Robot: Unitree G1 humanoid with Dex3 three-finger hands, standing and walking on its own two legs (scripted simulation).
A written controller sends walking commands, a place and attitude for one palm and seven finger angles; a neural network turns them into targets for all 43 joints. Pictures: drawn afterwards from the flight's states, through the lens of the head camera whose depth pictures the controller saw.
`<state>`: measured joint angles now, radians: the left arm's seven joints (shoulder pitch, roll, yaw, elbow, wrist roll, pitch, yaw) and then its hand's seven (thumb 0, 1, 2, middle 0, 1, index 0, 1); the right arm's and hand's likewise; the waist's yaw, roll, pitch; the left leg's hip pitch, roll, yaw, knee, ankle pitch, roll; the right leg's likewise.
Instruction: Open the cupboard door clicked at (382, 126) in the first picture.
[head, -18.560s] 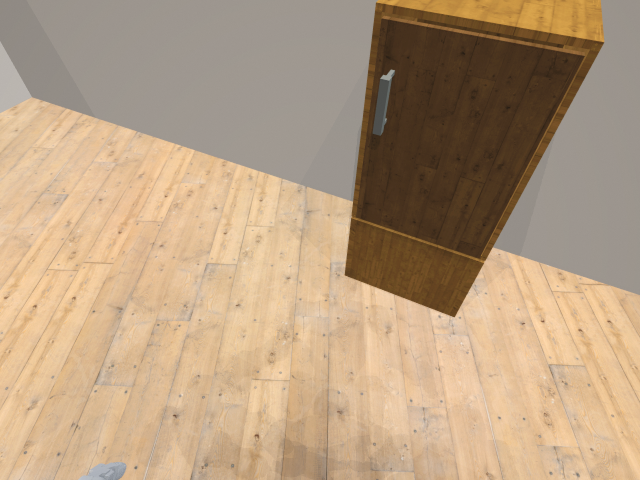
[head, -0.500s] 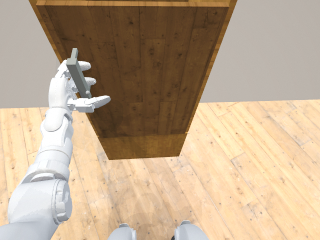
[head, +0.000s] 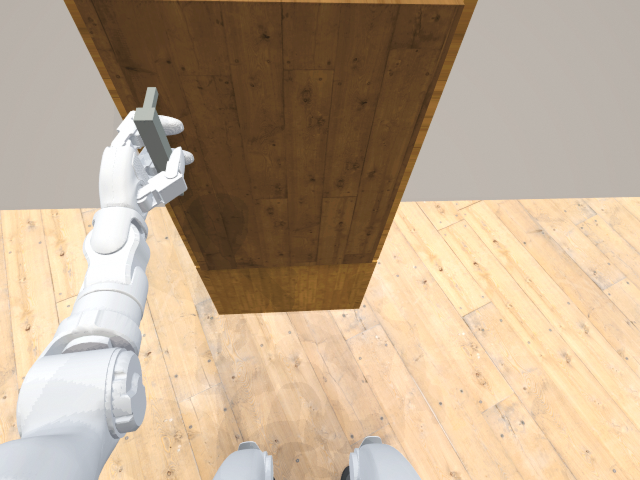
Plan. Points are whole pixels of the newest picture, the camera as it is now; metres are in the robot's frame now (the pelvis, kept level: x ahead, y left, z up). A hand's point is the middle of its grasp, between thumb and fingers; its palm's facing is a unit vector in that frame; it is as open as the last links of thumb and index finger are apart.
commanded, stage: pull the door open along its arc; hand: left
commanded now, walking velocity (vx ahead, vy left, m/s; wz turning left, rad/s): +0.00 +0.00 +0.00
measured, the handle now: (164, 145) +0.53 +0.19 +0.07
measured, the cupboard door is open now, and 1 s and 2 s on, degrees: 1 37 38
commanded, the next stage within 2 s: open thumb and fingers to let go in 1.10 s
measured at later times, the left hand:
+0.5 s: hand (194, 245) +0.37 +0.13 +0.08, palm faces +0.12 -0.99 +0.08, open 6.1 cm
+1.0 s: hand (265, 319) +0.28 +0.05 +0.08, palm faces +0.36 -0.93 -0.01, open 6.0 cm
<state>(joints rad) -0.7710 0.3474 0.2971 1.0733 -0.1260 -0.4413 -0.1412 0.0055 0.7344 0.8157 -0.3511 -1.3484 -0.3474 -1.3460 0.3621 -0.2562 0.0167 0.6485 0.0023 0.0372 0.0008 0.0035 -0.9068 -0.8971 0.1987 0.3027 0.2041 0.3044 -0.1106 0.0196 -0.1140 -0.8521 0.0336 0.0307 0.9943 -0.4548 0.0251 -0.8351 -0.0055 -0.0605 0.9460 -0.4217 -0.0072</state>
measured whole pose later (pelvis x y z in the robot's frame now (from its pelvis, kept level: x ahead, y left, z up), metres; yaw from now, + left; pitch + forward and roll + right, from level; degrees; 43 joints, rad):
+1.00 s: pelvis +0.02 -0.03 +0.02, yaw +3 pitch +9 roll +0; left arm 0.28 -0.06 -0.26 -0.04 0.08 -0.19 0.52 0.01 0.70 0.77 -0.30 -1.31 -0.35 -1.33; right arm 0.22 -0.18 0.02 0.51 -0.05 0.01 0.02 0.01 -0.91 -0.90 0.20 0.30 0.20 0.30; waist -0.01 0.03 -0.13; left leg -0.58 0.03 -0.01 0.89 -0.46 -0.03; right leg -0.57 0.00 -0.10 0.89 -0.47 -0.05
